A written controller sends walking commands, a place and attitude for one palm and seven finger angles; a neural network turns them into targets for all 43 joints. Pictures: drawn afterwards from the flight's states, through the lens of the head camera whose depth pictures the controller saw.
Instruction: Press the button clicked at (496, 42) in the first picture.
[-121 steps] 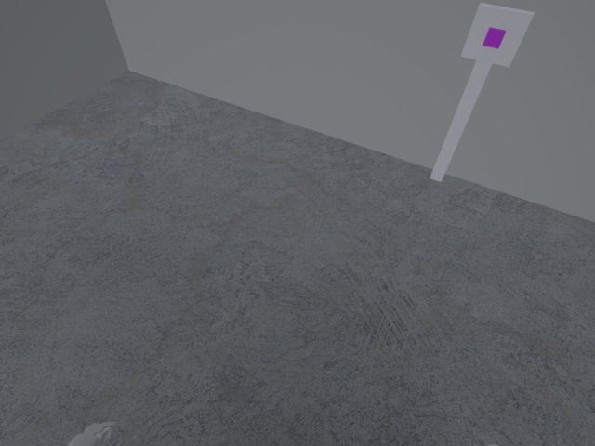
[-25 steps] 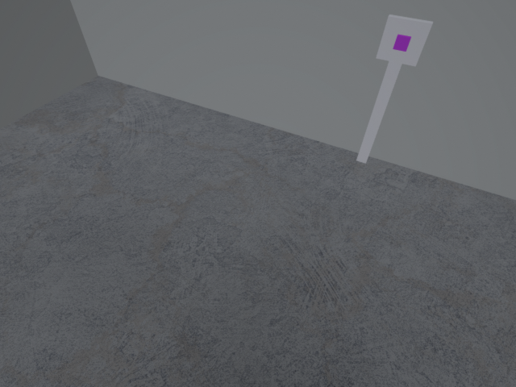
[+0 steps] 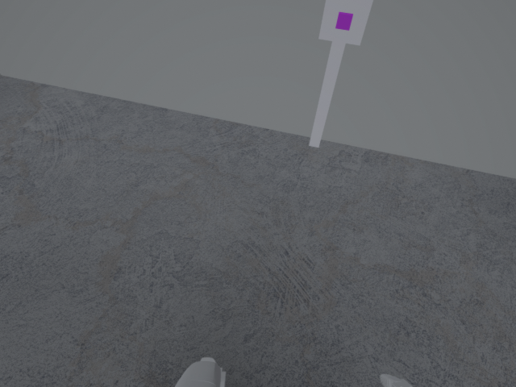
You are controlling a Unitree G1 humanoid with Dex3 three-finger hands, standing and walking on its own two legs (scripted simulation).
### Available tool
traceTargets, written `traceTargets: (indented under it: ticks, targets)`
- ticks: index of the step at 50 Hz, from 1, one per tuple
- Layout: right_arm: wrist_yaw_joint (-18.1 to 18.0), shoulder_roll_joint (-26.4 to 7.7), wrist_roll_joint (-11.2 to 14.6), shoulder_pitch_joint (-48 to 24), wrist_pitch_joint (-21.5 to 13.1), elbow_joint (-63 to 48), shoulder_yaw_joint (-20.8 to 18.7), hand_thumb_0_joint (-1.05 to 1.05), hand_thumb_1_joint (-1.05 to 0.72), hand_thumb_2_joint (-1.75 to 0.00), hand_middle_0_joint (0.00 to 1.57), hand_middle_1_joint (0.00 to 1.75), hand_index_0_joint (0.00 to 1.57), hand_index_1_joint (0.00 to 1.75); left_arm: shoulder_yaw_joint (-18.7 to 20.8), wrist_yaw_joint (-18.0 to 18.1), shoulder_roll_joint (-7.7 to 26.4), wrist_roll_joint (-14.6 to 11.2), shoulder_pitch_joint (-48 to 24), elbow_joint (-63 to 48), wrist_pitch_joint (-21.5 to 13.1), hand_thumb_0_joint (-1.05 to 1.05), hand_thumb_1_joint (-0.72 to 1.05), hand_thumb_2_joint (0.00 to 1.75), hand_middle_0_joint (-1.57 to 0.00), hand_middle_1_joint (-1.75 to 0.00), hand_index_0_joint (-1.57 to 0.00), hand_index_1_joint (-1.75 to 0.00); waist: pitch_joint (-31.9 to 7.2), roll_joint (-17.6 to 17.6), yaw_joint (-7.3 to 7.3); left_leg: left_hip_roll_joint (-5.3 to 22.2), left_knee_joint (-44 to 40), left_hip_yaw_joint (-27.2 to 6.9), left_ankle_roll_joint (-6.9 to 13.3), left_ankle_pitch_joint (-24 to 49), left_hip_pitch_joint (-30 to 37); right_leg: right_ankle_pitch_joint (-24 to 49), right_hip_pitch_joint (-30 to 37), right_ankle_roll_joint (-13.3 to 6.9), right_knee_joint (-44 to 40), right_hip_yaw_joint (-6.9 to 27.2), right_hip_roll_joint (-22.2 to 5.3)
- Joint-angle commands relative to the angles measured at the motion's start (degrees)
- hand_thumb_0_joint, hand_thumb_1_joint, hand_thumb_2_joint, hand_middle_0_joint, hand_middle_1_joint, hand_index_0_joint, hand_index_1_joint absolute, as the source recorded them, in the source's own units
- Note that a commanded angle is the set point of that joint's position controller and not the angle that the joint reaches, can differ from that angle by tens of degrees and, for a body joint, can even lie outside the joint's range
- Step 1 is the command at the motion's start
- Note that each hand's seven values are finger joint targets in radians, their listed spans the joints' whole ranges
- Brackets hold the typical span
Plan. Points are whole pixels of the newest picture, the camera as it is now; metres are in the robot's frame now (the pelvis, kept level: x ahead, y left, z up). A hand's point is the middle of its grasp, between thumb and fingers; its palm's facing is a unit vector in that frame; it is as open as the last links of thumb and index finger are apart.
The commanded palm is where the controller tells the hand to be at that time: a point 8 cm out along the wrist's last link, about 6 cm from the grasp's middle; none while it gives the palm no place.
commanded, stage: walk to a spot facing it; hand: left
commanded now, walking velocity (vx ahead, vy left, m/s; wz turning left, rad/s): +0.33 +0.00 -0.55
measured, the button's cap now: (344, 20) +1.46 -0.18 -0.05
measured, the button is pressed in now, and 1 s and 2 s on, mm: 0 0 0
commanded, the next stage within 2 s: turn to face it in 1.42 s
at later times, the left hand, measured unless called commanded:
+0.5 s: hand (200, 260) +0.37 +0.17 -0.15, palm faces -0.37 -0.91 -0.19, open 7.4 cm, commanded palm none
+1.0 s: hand (231, 226) +0.49 +0.12 -0.18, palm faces -0.37 -0.90 -0.24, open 7.2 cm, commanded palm none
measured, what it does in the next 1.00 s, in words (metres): walks ahead, turning right: left foot, then right foot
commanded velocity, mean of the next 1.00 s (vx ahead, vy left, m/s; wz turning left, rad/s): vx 0.36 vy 0.00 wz -0.35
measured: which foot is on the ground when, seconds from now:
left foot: up 0.00-0.04, down 0.06-0.64, up 0.66-1.00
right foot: down 0.00-0.06, up 0.08-0.62, down 0.64-1.00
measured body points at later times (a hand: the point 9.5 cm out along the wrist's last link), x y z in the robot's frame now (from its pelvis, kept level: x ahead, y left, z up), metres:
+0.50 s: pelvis +0.17 +0.04 +0.00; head +0.21 +0.04 +0.45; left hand +0.39 +0.22 -0.13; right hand +0.01 -0.17 -0.13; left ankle +0.12 +0.14 -0.74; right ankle +0.22 -0.14 -0.69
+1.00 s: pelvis +0.38 -0.06 -0.01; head +0.40 -0.06 +0.44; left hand +0.51 +0.17 -0.16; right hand +0.36 -0.32 -0.14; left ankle +0.52 +0.02 -0.73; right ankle +0.26 -0.13 -0.74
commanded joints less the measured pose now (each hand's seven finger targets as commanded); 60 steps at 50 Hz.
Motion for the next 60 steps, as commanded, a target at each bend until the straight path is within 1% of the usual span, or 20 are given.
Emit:
traceTargets:
  ticks: [1,2,3,4,7,10,25,28,30,32,33,35,39,47,50,51,52,53,55,60]
  targets:
    - [-1.37,-6.64,0.41,5.55,-3.14,-3.13,-1.66,0.00,-0.90,-0.90,0.20,0.30,0.20,0.30,3.46,0.77,11.82,-0.61,-3.38,-4.72,-1.20,0.00,0.90,0.90,-0.20,-0.30,-0.20,-0.30,-1.53,-4.61,-5.83,-2.45,-14.48,1.74,0.90,1.89,22.75,15.00,-13.23,-6.48,4.25,8.49,-8.39]
    - [-2.40,-11.00,0.02,14.50,-3.55,-0.59,-2.62,0.00,-0.90,-0.90,0.20,0.30,0.20,0.30,3.38,0.38,9.45,-1.00,-3.58,-5.35,-1.10,0.00,0.90,0.90,-0.20,-0.30,-0.20,-0.30,-6.99,3.14,-9.50,3.42,-17.60,-3.82,2.19,-1.10,36.67,12.55,-19.50,-4.65,17.24,4.91,-4.27]
    - [-2.71,-17.89,-0.90,21.26,-3.67,0.95,-4.04,0.00,-0.90,-0.90,0.20,0.30,0.20,0.30,2.97,-0.46,5.75,-1.62,-0.93,-6.48,-0.82,0.00,0.90,0.90,-0.20,-0.30,-0.20,-0.30,-12.57,21.21,-10.11,22.06,-23.56,-25.97,7.43,-7.20,45.02,-14.22,-31.48,-1.26,37.21,-4.60,2.61]
    - [-2.44,-17.74,-0.45,21.02,-2.69,0.00,-3.41,0.00,-0.90,-0.90,0.20,0.30,0.20,0.30,2.75,-0.53,6.52,-1.18,-2.98,-8.05,-0.90,0.00,0.90,0.90,-0.20,-0.30,-0.20,-0.30,-10.10,17.48,-9.69,26.24,-29.25,-32.02,11.01,-19.24,37.26,-16.18,-33.53,-1.49,46.35,-3.56,-0.07]
    - [-2.41,-8.38,-0.58,9.71,-3.10,-1.86,-1.45,0.00,-0.90,-0.90,0.20,0.30,0.20,0.30,3.29,-1.93,6.28,-0.05,-9.35,-8.34,0.21,0.00,0.90,0.90,-0.20,-0.30,-0.20,-0.30,3.44,9.12,-5.34,19.82,-34.79,-19.51,8.62,-25.77,17.11,-3.75,-35.34,-1.15,53.69,-5.21,-6.35]
    - [-2.80,-6.11,-0.45,8.40,-4.25,-0.97,-0.94,0.00,-0.90,-0.90,0.20,0.30,0.20,0.30,3.23,-2.67,4.48,0.17,-6.39,-7.55,1.88,0.00,0.90,0.90,-0.20,-0.30,-0.20,-0.30,0.26,9.45,-2.49,14.89,-33.07,-4.48,7.02,-11.14,15.47,3.92,-31.32,0.10,51.22,-6.58,-7.47]
    - [-2.41,-6.96,-1.21,23.64,-3.82,6.73,-0.72,0.00,-0.90,-0.90,0.20,0.30,0.20,0.30,1.06,-2.97,3.11,0.16,-29.94,-13.35,1.81,0.00,0.90,0.90,-0.20,-0.30,-0.20,-0.30,3.56,7.47,-8.92,15.78,-29.53,9.29,8.96,17.85,32.73,6.95,-33.41,-0.30,19.98,-13.36,-6.72]
    - [-2.39,-8.47,-1.07,23.18,-3.46,6.90,-0.96,0.00,-0.90,-0.90,0.20,0.30,0.20,0.30,1.19,-2.52,4.29,-0.03,-25.97,-11.93,0.89,0.00,0.90,0.90,-0.20,-0.30,-0.20,-0.30,-0.33,8.98,-6.38,15.95,-20.60,13.01,7.68,36.83,35.83,1.94,-24.17,-3.05,13.16,-16.43,-3.13]
    - [-2.00,-9.13,-0.29,20.76,-3.27,6.27,-0.87,0.00,-0.90,-0.90,0.20,0.30,0.20,0.30,2.35,-1.87,7.66,0.21,-11.21,-6.94,-0.16,0.00,0.90,0.90,-0.20,-0.30,-0.20,-0.30,-7.81,6.72,1.10,13.00,-1.76,16.76,4.41,40.91,26.13,9.01,-0.36,-4.99,7.14,-17.72,-0.73]
    - [-1.86,-3.49,0.80,18.70,-3.47,2.13,0.32,0.00,-0.90,-0.90,0.20,0.30,0.20,0.30,5.02,-0.29,19.62,-1.06,2.83,-2.89,-0.90,0.00,0.90,0.90,-0.20,-0.30,-0.20,-0.30,-18.80,-10.17,4.50,0.61,32.12,11.44,-0.49,-20.86,-8.21,24.25,27.99,-16.13,1.69,21.96,-27.94]
    - [-2.09,-5.13,0.88,14.50,-3.39,1.86,-0.26,0.00,-0.90,-0.90,0.20,0.30,0.20,0.30,5.24,0.15,20.26,-1.81,1.34,-2.99,-0.73,0.00,0.90,0.90,-0.20,-0.30,-0.20,-0.30,-18.43,-6.54,4.93,2.60,37.13,2.72,0.71,-18.79,-9.72,24.09,22.54,-16.67,-1.16,20.60,-28.22]
    - [-2.02,-4.66,0.06,10.81,-2.70,1.84,-0.67,0.00,-0.90,-0.90,0.20,0.30,0.20,0.30,3.49,0.64,13.66,-1.66,-7.92,-4.85,-0.81,0.00,0.90,0.90,-0.20,-0.30,-0.20,-0.30,-5.26,0.45,0.23,6.47,34.02,-0.47,0.88,-8.98,-9.95,18.45,6.44,-13.24,-4.37,10.28,-22.93]
    - [-1.44,-1.10,-0.80,18.45,-0.50,4.71,-0.67,0.00,-0.90,-0.90,0.20,0.30,0.20,0.30,1.93,0.75,8.56,-0.71,-13.27,-4.16,-2.38,0.00,0.90,0.90,-0.20,-0.30,-0.20,-0.30,-1.76,-5.56,-6.98,5.81,19.97,1.59,-0.30,-4.26,0.83,18.06,-9.97,-9.50,-7.90,-2.63,-15.24]
    - [0.18,-2.17,-0.65,5.82,-2.20,-0.56,-0.55,0.00,-0.90,-0.90,0.20,0.30,0.20,0.30,2.45,0.20,10.55,-0.68,-9.17,-3.03,-2.31,0.00,0.90,0.90,-0.20,-0.30,-0.20,-0.30,1.01,-7.72,-3.52,1.58,-5.10,4.77,0.87,0.50,6.37,9.31,-7.76,-8.82,-6.47,-0.21,-14.25]
    - [-0.54,-5.70,-0.87,12.68,-3.05,1.73,-1.18,0.00,-0.90,-0.90,0.20,0.30,0.20,0.30,2.41,0.15,10.37,-1.08,-9.07,-2.75,-1.94,0.00,0.90,0.90,-0.20,-0.30,-0.20,-0.30,-0.75,-0.18,-7.86,-0.38,-14.58,5.85,2.03,2.04,24.10,16.43,-12.88,-6.34,6.75,-2.68,-10.78]
    - [-1.16,-11.02,-1.64,20.71,-3.53,3.61,-2.37,0.00,-0.90,-0.90,0.20,0.30,0.20,0.30,2.20,-0.23,8.07,-1.43,-8.32,-3.61,-1.87,0.00,0.90,0.90,-0.20,-0.30,-0.20,-0.30,-6.69,9.77,-10.82,8.96,-19.36,-6.65,5.55,0.08,35.80,12.65,-19.92,-3.47,22.58,-7.07,-5.40]
    - [-1.37,-16.47,-1.77,26.17,-3.17,4.79,-3.27,0.00,-0.90,-0.90,0.20,0.30,0.20,0.30,1.39,-0.67,5.38,-1.69,-8.27,-5.14,-2.07,0.00,0.90,0.90,-0.20,-0.30,-0.20,-0.30,-8.76,21.36,-11.57,22.40,-27.41,-23.73,10.87,-1.77,40.98,-12.81,-30.17,-1.43,40.32,-11.79,0.26]
    - [-2.11,-14.18,-1.40,24.92,-2.91,5.50,-2.57,0.00,-0.90,-0.90,0.20,0.30,0.20,0.30,1.66,-0.10,7.34,-1.10,-10.80,-5.17,-1.82,0.00,0.90,0.90,-0.20,-0.30,-0.20,-0.30,-7.56,19.72,-11.77,23.83,-30.21,-27.16,10.93,-5.28,38.32,-12.59,-33.70,-1.97,49.08,-5.82,-2.26]
    - [-2.23,-8.97,-1.08,17.40,-3.30,3.07,-1.08,0.00,-0.90,-0.90,0.20,0.30,0.20,0.30,1.97,-0.99,7.12,-0.83,-13.51,-4.51,-1.62,0.00,0.90,0.90,-0.20,-0.30,-0.20,-0.30,0.47,7.44,-8.58,20.44,-30.41,-16.95,10.51,-2.97,29.24,-3.63,-36.03,-1.89,52.06,-4.90,-7.12]
    - [-2.60,-5.33,-0.47,13.93,-4.45,3.23,-0.23,0.00,-0.90,-0.90,0.20,0.30,0.20,0.30,2.00,-1.50,3.55,-0.21,-8.59,-3.01,1.19,0.00,0.90,0.90,-0.20,-0.30,-0.20,-0.30,1.18,6.88,-3.53,14.06,-32.11,1.47,7.69,8.17,22.08,5.22,-31.31,0.29,46.98,-7.11,-8.55]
